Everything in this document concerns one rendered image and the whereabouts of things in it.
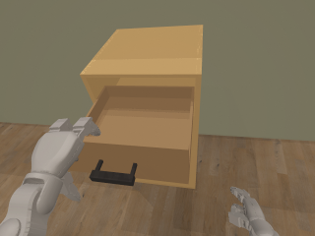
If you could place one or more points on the drawer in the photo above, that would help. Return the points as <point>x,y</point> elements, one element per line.
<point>148,125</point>

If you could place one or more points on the left robot hand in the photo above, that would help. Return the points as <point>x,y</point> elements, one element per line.
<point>58,149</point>

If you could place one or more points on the right robot forearm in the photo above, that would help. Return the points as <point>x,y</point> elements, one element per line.
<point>260,227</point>

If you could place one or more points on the left robot forearm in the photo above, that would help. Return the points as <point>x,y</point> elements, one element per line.
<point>31,205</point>

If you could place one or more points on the handle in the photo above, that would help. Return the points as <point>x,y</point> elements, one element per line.
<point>117,178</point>

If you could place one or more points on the right robot hand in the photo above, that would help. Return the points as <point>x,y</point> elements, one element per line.
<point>240,216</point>

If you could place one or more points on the cabinet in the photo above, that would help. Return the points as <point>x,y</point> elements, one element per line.
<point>152,57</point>

